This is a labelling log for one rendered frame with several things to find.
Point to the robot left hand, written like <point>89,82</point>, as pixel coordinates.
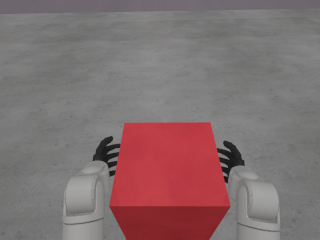
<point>103,149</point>

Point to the robot right hand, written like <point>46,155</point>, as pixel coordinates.
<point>235,158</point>

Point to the left robot forearm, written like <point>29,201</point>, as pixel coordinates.
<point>84,203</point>

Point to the carton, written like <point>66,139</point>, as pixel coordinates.
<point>168,182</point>

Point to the right robot forearm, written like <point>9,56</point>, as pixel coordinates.
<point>257,205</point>

